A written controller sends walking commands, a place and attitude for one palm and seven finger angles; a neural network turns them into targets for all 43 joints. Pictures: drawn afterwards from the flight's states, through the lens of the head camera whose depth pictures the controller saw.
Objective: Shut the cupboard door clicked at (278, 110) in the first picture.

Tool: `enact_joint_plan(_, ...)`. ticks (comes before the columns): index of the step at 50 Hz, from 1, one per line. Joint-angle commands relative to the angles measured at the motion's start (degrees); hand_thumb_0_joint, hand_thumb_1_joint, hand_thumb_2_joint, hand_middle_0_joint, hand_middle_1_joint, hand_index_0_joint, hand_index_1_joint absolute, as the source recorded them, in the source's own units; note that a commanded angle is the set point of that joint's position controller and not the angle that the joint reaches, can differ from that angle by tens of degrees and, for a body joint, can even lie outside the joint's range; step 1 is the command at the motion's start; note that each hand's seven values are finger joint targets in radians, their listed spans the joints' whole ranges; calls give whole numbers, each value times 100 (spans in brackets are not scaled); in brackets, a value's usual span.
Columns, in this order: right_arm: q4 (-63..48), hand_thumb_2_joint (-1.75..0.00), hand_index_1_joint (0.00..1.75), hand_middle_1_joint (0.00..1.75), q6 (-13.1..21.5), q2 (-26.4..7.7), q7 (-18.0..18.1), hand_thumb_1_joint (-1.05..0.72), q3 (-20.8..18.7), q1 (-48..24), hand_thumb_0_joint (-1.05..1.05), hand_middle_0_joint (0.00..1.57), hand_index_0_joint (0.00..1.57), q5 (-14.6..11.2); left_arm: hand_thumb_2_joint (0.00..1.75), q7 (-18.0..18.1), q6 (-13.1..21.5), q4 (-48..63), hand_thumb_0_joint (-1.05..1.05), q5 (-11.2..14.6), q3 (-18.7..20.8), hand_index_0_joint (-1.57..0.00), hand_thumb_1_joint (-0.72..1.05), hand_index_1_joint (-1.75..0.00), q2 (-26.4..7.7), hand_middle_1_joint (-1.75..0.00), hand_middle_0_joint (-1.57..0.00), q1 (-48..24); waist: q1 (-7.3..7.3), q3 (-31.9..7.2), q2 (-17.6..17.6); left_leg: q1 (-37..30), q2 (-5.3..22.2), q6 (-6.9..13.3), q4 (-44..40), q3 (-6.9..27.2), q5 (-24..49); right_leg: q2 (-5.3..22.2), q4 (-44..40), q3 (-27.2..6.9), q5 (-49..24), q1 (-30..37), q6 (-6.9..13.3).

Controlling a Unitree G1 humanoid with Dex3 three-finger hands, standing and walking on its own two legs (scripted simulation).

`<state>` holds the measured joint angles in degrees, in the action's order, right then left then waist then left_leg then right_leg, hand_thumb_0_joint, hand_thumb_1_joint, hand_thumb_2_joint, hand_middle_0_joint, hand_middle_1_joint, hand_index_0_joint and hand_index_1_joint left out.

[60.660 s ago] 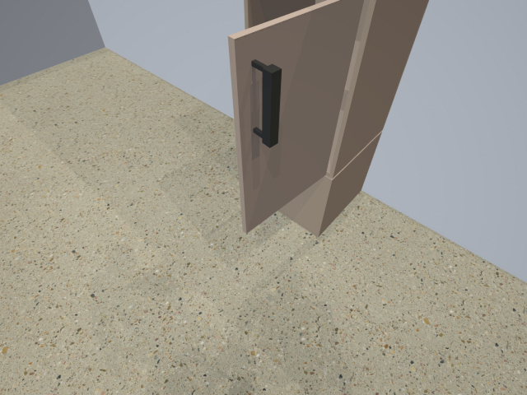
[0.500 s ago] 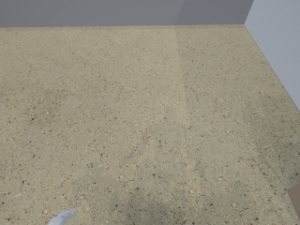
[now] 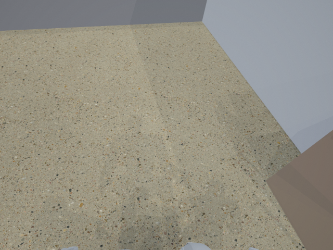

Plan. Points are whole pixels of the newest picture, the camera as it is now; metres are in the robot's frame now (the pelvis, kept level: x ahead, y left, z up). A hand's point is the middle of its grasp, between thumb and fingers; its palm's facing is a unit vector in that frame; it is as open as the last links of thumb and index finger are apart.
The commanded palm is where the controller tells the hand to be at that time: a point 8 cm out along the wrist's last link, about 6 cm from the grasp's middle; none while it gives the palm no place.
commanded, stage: turn to face it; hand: left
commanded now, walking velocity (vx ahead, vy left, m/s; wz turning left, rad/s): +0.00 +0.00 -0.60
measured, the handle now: out of the picture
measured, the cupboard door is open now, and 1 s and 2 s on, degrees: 18 18 18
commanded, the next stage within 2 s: take the last steps up to it in 1.50 s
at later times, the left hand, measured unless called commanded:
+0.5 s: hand (116, 247) +0.14 +0.13 -0.15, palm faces -0.30 -0.92 -0.26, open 7.4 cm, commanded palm none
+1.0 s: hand (130, 204) +0.25 +0.11 -0.16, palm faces -0.55 -0.80 -0.23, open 7.4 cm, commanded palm none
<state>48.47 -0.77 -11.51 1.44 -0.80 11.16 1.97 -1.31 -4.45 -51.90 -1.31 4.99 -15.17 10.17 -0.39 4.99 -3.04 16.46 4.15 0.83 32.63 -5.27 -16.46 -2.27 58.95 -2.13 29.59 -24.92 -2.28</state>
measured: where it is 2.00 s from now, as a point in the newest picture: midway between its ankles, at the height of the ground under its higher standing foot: outside the picture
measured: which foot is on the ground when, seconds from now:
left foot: down 0.00-0.28, up 0.30-0.68, down 0.70-1.00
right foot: up 0.00-0.26, down 0.28-0.70, up 0.72-1.00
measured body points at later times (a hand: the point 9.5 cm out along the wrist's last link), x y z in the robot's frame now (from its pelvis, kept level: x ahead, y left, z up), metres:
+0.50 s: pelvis +0.01 -0.04 +0.01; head +0.05 -0.07 +0.45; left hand +0.16 +0.18 -0.13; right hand -0.01 -0.31 -0.14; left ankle +0.04 +0.11 -0.66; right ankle -0.04 -0.14 -0.73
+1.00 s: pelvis +0.04 -0.01 +0.00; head +0.09 -0.03 +0.45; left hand +0.28 +0.15 -0.14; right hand -0.05 -0.25 -0.13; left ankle +0.10 +0.09 -0.73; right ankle -0.06 -0.12 -0.68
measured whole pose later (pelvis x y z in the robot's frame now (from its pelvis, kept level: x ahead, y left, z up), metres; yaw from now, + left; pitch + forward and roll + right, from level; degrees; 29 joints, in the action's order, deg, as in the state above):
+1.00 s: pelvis +0.04 -0.01 +0.00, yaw -35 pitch +1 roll -2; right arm 49.7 -1.4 -12.2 1.2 -1.3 13.3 2.1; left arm -2.6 -4.8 -51.0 -1.2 5.2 -15.9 7.4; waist 0.4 5.6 0.5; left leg 13.6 7.7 -0.3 30.2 -9.9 -16.6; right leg 1.6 51.4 2.0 26.6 -22.8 -3.3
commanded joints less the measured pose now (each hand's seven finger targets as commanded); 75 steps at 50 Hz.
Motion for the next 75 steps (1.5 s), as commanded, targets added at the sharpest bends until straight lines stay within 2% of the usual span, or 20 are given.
enact_joint_plan(1, -383, -90, 30, 30, 65, -1200, 131, -90, -332, 234, 0, 20, 20, 1, 90, -90, 78, 555, 0, 13, 83, -20, 90, -30, -340, -30, -20, -174, 98, -558, 1429, -849, 1444, 671, -1259, 843, 2462, 332, 433, 208, -203, -420, -142)
enact_joint_plan(12, -166, -90, 30, 30, -14, -1398, -9, -90, -500, 351, 0, 20, 20, -61, 90, -81, 205, 506, 0, 18, 18, -20, 90, -30, -343, -30, -20, 30, -6, -847, 1326, -584, 1527, 277, -173, -51, 2012, 164, -2936, 823, -1518, 1380, 99)
enact_joint_plan(13, -208, -90, 30, 30, -23, -1274, -36, -90, -498, 230, 0, 20, 20, -102, 90, -47, 251, 378, 0, -4, 74, -20, 90, -30, -611, -30, -20, 440, -230, -964, 719, -116, 1253, -29, 552, -277, 1276, 488, -3638, 350, -2100, 2040, 242)
enact_joint_plan(14, -435, -90, 30, 30, -37, -762, -56, -90, -391, 60, 0, 20, 20, -140, 90, 29, 341, 288, 0, -65, 186, -20, 90, -30, -1220, -30, -20, 717, -381, -807, -1281, 1307, 408, -404, 1757, -636, -1324, 1862, -4205, -1612, -3431, 2682, 755)
enact_joint_plan(15, -579, -90, 30, 30, -99, -824, -41, -90, -346, -253, 0, 20, 20, -106, 90, 103, 337, 230, 0, 7, 224, -20, 90, -30, -1498, -30, -20, 853, -491, -641, -1511, 1927, 39, -464, 2862, -31, -2193, 2445, -4112, -2364, -4487, 2340, 1321)
enact_joint_plan(21, -223, -90, 30, 30, -139, -837, -68, -90, -377, -66, 0, 20, 20, -100, 90, 201, 387, 466, 0, 36, 82, -20, 90, -30, -822, -30, -20, 0, 88, -640, -668, 1724, 139, -600, 3104, 528, -639, 1405, -3807, -1163, -4274, 1994, 1164)
enact_joint_plan(27, -335, -90, 30, 30, -105, -739, -39, -90, -363, -357, 0, 20, 20, -143, 90, 194, 374, 348, 0, -17, 141, -20, 90, -30, -940, -30, -20, 313, -69, -713, -403, 1437, -111, -612, 2009, 485, -803, 1445, -3758, -1745, -4035, 2046, 1343)
enact_joint_plan(32, -213, -90, 30, 30, -5, -735, 24, -90, -350, 234, 0, 20, 20, -196, 90, 183, 306, 419, 0, 6, 179, -20, 90, -30, -932, -30, -20, -136, 264, -764, -538, -52, -295, -515, -50, 490, -17, 1138, -3238, -1929, -3852, 1226, 989)
enact_joint_plan(33, -133, -90, 30, 30, 42, -867, 50, -90, -367, 451, 0, 20, 20, -181, 90, 173, 280, 472, 0, 49, 149, -20, 90, -30, -821, -30, -20, -189, 348, -879, -270, -799, -175, -477, -761, 523, 525, 812, -2922, -1712, -3454, 814, 720)
enact_joint_plan(35, -196, -90, 30, 30, 97, -1713, 82, -90, -499, 680, 0, 20, 20, -69, 90, 115, 247, 578, 0, 121, 44, -20, 90, -30, -304, -30, -20, 147, 284, -1130, 2169, -1787, 2114, 482, -1434, 2563, 2223, -269, -881, -247, 602, -594, 82)
enact_joint_plan(37, -374, -90, 30, 30, 64, -1459, 97, -90, -403, 435, 0, 20, 20, -1, 90, 79, 221, 616, 0, 21, 77, -20, 90, -30, -467, -30, -20, 67, 199, -788, 1169, -913, 2197, 927, -1355, 2230, 2336, 159, 450, -174, 527, -435, 30)
enact_joint_plan(41, -427, -90, 30, 30, 56, -1211, 129, -90, -333, 80, 0, 20, 20, 4, 90, -73, 112, 480, 0, 13, 99, -20, 90, -30, -391, -30, -20, -87, 57, -554, 1530, -828, 1457, 682, -1216, 936, 2689, 318, 587, 130, -124, -472, -139)
enact_joint_plan(52, -147, -90, 30, 30, 6, -1434, 3, -90, -483, 389, 0, 20, 20, -42, 90, -95, 211, 537, 0, 25, -14, -20, 90, -30, -308, -30, -20, -229, 111, -832, 1417, -924, 1543, 410, -384, 110, 2600, 163, -2532, 786, -1080, 972, 51)
enact_joint_plan(54, -233, -90, 30, 30, -11, -1151, -57, -90, -469, 215, 0, 20, 20, -140, 90, -16, 321, 291, 0, -20, 89, -20, 90, -30, -855, -30, -20, 582, -292, -1141, 116, 139, 980, -189, 1043, -425, 1083, 947, -3884, -196, -2710, 2451, 382)
enact_joint_plan(55, -523, -90, 30, 30, -11, -675, -78, -90, -326, -149, 0, 20, 20, -132, 90, 76, 383, 184, 0, -48, 211, -20, 90, -30, -1434, -30, -20, 840, -458, -846, -1663, 1812, 38, -500, 2299, -564, -2046, 2228, -3945, -2129, -4777, 2936, 1046)
enact_joint_plan(56, -531, -90, 30, 30, -96, -907, -19, -90, -323, -216, 0, 20, 20, -132, 90, 151, 374, 142, 0, 27, 212, -20, 90, -30, -1502, -30, -20, 960, -480, -887, -1233, 1946, 71, -449, 3163, 293, -2144, 2556, -3942, -2241, -4964, 2570, 1532)
enact_joint_plan(62, -108, -90, 30, 30, -135, -796, -73, -90, -321, 83, 0, 20, 20, -123, 90, 232, 377, 402, 0, -5, 66, -20, 90, -30, -853, -30, -20, -144, 135, -705, -598, 1347, 101, -563, 2870, 405, -752, 1476, -3796, -921, -4138, 1737, 1215)
enact_joint_plan(71, 154, -90, 30, 30, 18, -693, 10, -90, -269, 622, 0, 20, 20, -137, 90, 207, 315, 200, 0, 47, 61, -20, 90, -30, -749, -30, -20, -103, 314, -652, -375, -519, -229, -425, -523, 305, 617, 1097, -3240, -1196, -3218, 974, 820)
enact_joint_plan(73, 175, -90, 30, 30, 108, -1444, 46, -90, -386, 862, 0, 20, 20, -36, 90, 171, 256, 243, 0, 108, -40, -20, 90, -30, -184, -30, -20, 242, 249, -845, 1706, -1268, 1419, 296, -1233, 2109, 1762, 19, -1904, -204, -826, 20, 233)
enact_joint_plan(75, 65, -90, 30, 30, 69, -1401, 103, -90, -348, 732, 0, 20, 20, 24, 90, 153, 224, 311, 0, 46, -32, -20, 90, -30, -232, -30, -20, 109, 233, -528, 1273, -481, 1953, 949, -1554, 2339, 1781, 140, -384, -133, 464, 114, 174)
